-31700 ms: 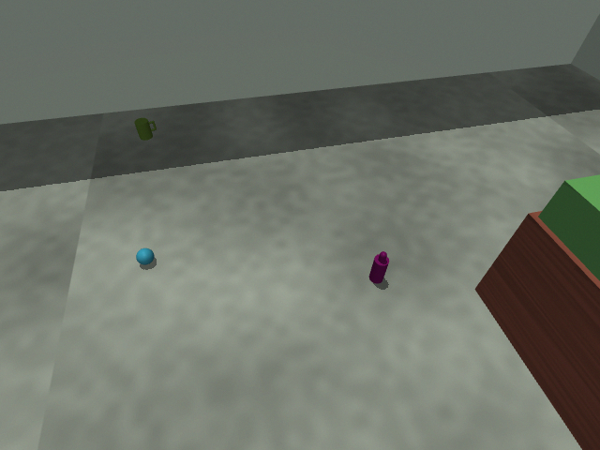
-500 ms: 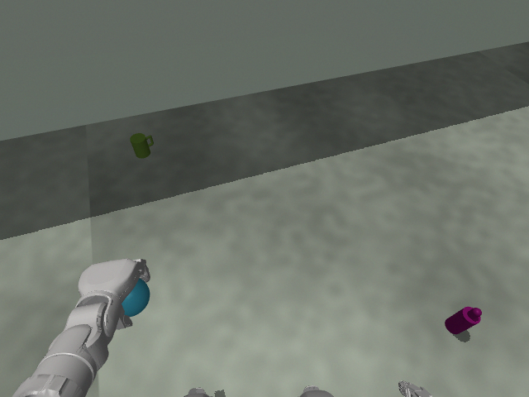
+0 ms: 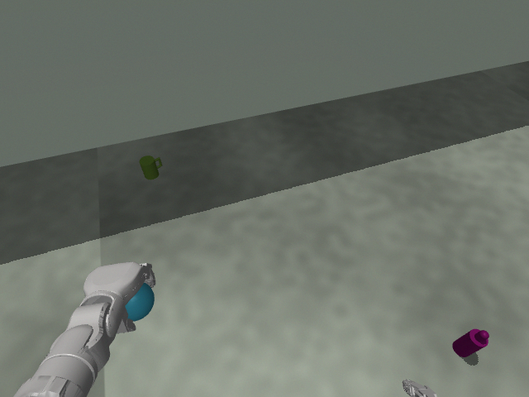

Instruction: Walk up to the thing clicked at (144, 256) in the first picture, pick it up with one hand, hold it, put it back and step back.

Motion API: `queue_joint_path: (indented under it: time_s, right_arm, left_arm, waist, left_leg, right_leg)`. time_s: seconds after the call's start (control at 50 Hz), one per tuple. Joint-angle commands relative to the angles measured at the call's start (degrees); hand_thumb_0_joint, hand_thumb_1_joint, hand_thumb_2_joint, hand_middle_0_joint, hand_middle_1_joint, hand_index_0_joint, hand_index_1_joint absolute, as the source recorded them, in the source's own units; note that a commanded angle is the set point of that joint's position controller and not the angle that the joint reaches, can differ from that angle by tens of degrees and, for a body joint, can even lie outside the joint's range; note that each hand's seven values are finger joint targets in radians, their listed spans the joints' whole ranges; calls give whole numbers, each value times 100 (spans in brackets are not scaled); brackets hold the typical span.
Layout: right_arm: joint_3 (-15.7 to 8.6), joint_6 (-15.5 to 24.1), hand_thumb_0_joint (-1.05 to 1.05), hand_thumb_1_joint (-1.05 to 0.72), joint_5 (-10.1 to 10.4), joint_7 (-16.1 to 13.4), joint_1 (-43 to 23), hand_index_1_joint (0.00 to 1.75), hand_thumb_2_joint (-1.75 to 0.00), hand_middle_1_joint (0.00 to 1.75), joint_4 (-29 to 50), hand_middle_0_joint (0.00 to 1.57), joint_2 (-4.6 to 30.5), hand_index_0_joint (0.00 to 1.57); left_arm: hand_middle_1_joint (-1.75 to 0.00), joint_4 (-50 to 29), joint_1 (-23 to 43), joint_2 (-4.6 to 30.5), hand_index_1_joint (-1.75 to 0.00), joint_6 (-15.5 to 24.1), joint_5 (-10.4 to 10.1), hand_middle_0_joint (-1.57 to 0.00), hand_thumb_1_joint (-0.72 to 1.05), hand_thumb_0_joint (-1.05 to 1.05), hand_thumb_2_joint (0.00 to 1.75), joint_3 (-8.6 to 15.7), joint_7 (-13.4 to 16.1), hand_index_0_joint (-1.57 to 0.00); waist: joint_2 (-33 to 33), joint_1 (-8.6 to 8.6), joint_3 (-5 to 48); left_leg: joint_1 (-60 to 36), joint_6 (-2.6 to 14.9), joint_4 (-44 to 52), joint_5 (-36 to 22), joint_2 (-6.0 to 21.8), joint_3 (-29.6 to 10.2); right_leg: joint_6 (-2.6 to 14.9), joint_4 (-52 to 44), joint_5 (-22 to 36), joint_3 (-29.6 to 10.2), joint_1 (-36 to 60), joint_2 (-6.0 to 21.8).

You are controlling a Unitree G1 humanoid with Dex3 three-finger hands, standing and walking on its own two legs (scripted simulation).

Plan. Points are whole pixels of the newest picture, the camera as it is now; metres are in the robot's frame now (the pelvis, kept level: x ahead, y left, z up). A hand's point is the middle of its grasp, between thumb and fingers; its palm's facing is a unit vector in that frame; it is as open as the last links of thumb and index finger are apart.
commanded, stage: hold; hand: left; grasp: from above
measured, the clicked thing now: (133, 300) +0.32 +0.22 -0.09
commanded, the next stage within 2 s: crouch in 1.54 s
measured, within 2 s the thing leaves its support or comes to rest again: neither
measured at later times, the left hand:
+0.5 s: hand (122, 307) +0.29 +0.22 -0.04, palm faces -0.47 -0.07 -0.88, open 9.4 cm
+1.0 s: hand (119, 313) +0.28 +0.22 -0.03, palm faces -0.47 -0.07 -0.88, open 9.4 cm
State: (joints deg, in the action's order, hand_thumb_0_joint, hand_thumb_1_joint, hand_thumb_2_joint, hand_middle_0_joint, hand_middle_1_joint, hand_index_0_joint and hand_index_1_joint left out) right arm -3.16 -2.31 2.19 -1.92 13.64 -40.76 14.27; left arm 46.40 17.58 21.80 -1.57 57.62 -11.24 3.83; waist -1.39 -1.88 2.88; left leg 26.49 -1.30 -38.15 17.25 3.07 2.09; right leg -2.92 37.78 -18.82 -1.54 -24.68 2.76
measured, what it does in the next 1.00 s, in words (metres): stands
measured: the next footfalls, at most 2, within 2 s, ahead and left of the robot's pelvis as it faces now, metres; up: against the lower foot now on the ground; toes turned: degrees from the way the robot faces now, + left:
none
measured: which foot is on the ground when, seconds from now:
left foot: down 0.00-1.00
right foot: down 0.00-1.00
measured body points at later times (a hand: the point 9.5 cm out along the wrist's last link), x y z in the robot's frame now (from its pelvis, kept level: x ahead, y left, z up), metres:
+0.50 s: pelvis +0.00 +0.00 +0.01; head +0.02 -0.02 +0.46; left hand +0.32 +0.22 +0.01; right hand +0.12 -0.27 -0.11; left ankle +0.02 +0.13 -0.72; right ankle +0.00 -0.15 -0.72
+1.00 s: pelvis -0.01 +0.00 +0.01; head +0.00 -0.03 +0.46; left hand +0.30 +0.22 +0.02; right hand +0.14 -0.26 -0.10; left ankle +0.02 +0.13 -0.72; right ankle +0.00 -0.15 -0.72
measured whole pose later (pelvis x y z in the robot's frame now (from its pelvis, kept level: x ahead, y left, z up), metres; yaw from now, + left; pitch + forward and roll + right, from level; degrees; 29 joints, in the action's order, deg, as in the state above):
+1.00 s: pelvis -0.01 +0.00 +0.01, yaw +0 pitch +1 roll +0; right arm -2.2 -4.4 3.1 -2.5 10.7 -38.2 14.1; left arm 35.8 12.9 22.1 -1.9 57.0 -12.0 -2.7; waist -2.6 0.3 0.3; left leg 17.0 -1.6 -29.1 12.7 2.9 2.6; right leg -2.5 30.2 -14.9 -1.7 -16.1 2.7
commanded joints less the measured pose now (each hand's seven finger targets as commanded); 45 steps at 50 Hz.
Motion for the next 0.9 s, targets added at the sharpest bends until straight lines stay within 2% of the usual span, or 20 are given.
queue_joint_path:
  time_s: [0.0, 0.06, 0.08, 0.14, 0.18, 0.2, 0.22, 0.28, 0.38, 0.4, 0.44, 0.48, 0.62, 0.72, 0.74, 0.8, 0.82, 0.84, 0.86, 0.88]
  right_arm:
    - [-275, 147, 0, -90, 8, -60, -101, 30, -90, 30, 632, 20, 860, 20]
    - [-269, 119, 0, -90, 12, -50, -173, 30, -90, 30, 670, 20, 841, 20]
    - [-276, 108, 0, -90, 17, -52, -194, 30, -90, 30, 688, 20, 866, 20]
    - [-267, 93, 0, -90, 27, -49, -262, 30, -90, 30, 756, 20, 846, 20]
    - [-256, 86, 0, -90, 33, -43, -250, 30, -90, 30, 771, 20, 848, 20]
    - [-252, 77, 0, -90, 35, -42, -276, 30, -90, 30, 774, 20, 830, 20]
    - [-268, 58, 0, -90, 35, -45, -261, 30, -90, 30, 783, 20, 857, 20]
    - [-260, 47, 0, -90, 36, -50, -333, 30, -90, 30, 789, 20, 851, 20]
    - [-214, 25, 0, -90, 48, -48, -422, 30, -90, 30, 850, 20, 819, 20]
    - [-202, 22, 0, -91, 49, -39, -450, 30, -90, 30, 886, 20, 792, 20]
    - [-218, 11, 0, -90, 60, -49, -527, 30, -90, 30, 912, 20, 824, 20]
    - [-209, 3, 0, -90, 49, -52, -491, 30, -90, 30, 897, 20, 807, 20]
    - [-186, 6, 0, -90, 62, -70, -607, 30, -90, 30, 923, 20, 788, 20]
    - [-170, 7, 0, -90, 87, -86, -705, 30, -90, 30, 964, 20, 773, 20]
    - [-167, 8, 0, -90, 90, -86, -696, 30, -90, 30, 987, 20, 766, 20]
    - [-151, 17, 0, -90, 86, -94, -744, 30, -90, 30, 1000, 20, 742, 20]
    - [-148, 16, 0, -90, 93, -94, -746, 30, -90, 30, 1027, 20, 747, 20]
    - [-138, 27, 0, -90, 101, -102, -778, 30, -90, 30, 1047, 20, 736, 20]
    - [-143, 17, 0, -90, 103, -105, -773, 30, -90, 30, 1023, 20, 760, 20]
    - [-140, 21, 0, -90, 100, -102, -771, 30, -90, 30, 1037, 20, 746, 20]
  left_arm:
    - [-75, -1302, 2090, 1264, -72, 24, 30, -92, 57, 0, 76, 546, 240, -95]
    - [-75, -1368, 2052, 1211, -72, 7, 31, -94, 59, 0, 78, 503, 192, -96]
    - [-75, -1317, 1983, 1316, -73, 11, 43, -94, 59, 0, 78, 589, 185, -96]
    - [-75, -1551, 2131, 1204, -72, 29, 24, -92, 57, 0, 76, 482, 118, -95]
    - [-74, -1449, 1830, 1184, -71, -3, -1, -91, 55, 0, 77, 526, 103, -94]
    - [-75, -1638, 1980, 1238, -72, 5, 14, -92, 56, 0, 77, 538, 91, -94]
    - [-75, -1576, 1938, 1279, -73, -4, 38, -92, 56, 0, 79, 564, 72, -94]
    - [-76, -1592, 1991, 1225, -73, -6, 13, -91, 56, 0, 79, 518, 29, -94]
    - [-75, -1514, 1736, 1208, -73, -36, -19, -92, 56, 0, 80, 539, -7, -94]
    - [-75, -1689, 1821, 1133, -73, -26, -14, -92, 56, 0, 79, 458, -32, -94]
    - [-75, -1671, 1821, 1307, -73, -19, 29, -92, 56, 0, 79, 583, -59, -94]
    - [-77, -1930, 1979, 1257, -75, 7, 3, -91, 56, 0, 79, 530, -94, -94]
    - [-79, -1991, 1829, 1275, -76, -8, -2, -88, 54, 0, 78, 600, -121, -92]
    - [-80, -2026, 1734, 1257, -77, -21, -23, -89, 55, 0, 80, 561, -210, -92]
    - [-79, -2162, 1772, 1168, -76, -15, -25, -90, 55, 0, 79, 486, -237, -93]
    - [-81, -2228, 1694, 1209, -78, -14, -47, -88, 53, 0, 80, 538, -297, -91]
    - [-79, -2194, 1528, 1173, -76, -25, -43, -88, 53, 0, 79, 524, -310, -91]
    - [-81, -2367, 1676, 1200, -78, -9, -55, -88, 55, 0, 78, 507, -332, -92]
    - [-81, -2232, 1604, 1288, -77, -14, -48, -89, 55, 0, 80, 609, -327, -93]
    - [-81, -2367, 1661, 1244, -78, -13, -32, -87, 52, 0, 78, 553, -341, -90]
  waist:
    - [-34, 47, 1669]
    - [-104, 41, 1592]
    - [-83, 58, 1529]
    - [-61, 51, 1606]
    - [-31, 72, 1539]
    - [-122, 137, 1653]
    - [-131, 111, 1630]
    - [-74, 65, 1546]
    - [79, 130, 1292]
    - [44, 123, 1312]
    - [19, 157, 1357]
    - [-25, 126, 1470]
    - [-90, 190, 1356]
    - [-10, 212, 1215]
    - [7, 169, 1261]
    - [-57, 240, 1274]
    - [15, 227, 1247]
    - [34, 251, 1279]
    - [2, 227, 1214]
    - [-19, 217, 1286]
  left_leg:
    - [-1245, 106, 475, -1566, -347, 42]
    - [-1288, 106, 546, -1516, -356, 73]
    - [-1308, 105, 596, -1472, -350, 68]
    - [-1454, 111, 662, -1470, -336, 58]
    - [-1424, 116, 693, -1515, -333, 64]
    - [-1447, 111, 704, -1620, -341, 69]
    - [-1506, 108, 708, -1670, -331, 87]
    - [-1536, 124, 756, -1564, -338, 100]
    - [-1429, 158, 870, -1375, -368, 116]
    - [-1469, 159, 905, -1352, -365, 113]
    - [-1565, 156, 941, -1319, -363, 127]
    - [-1626, 158, 940, -1417, -353, 106]
    - [-1650, 134, 1061, -1232, -350, 118]
    - [-1690, 142, 1148, -1233, -340, 122]
    - [-1735, 166, 1133, -1220, -359, 142]
    - [-1735, 148, 1179, -1193, -348, 128]
    - [-1769, 156, 1187, -1261, -340, 121]
    - [-1758, 163, 1198, -1264, -348, 124]
    - [-1766, 160, 1199, -1215, -357, 140]
    - [-1822, 159, 1215, -1302, -347, 133]
  right_leg:
    - [242, -600, 1574, 183, 485, -419]
    - [240, -663, 1532, 174, 543, -407]
    - [248, -698, 1465, 188, 528, -413]
    - [250, -745, 1458, 191, 545, -420]
    - [259, -761, 1479, 194, 637, -417]
    - [263, -736, 1584, 190, 701, -416]
    - [267, -757, 1620, 192, 687, -429]
    - [244, -847, 1542, 187, 681, -418]
    - [230, -995, 1371, 186, 785, -389]
    - [240, -1001, 1360, 179, 763, -390]
    - [243, -1047, 1291, 185, 777, -384]
    - [238, -1025, 1399, 179, 824, -395]
    - [266, -1126, 1150, 187, 868, -400]
    - [264, -1205, 1135, 211, 873, -406]
    - [249, -1216, 1171, 168, 876, -384]
    - [263, -1238, 1094, 187, 930, -393]
    - [256, -1242, 1154, 194, 944, -398]
    - [257, -1253, 1155, 190, 972, -392]
    - [252, -1269, 1121, 175, 976, -392]
    - [262, -1240, 1214, 177, 980, -391]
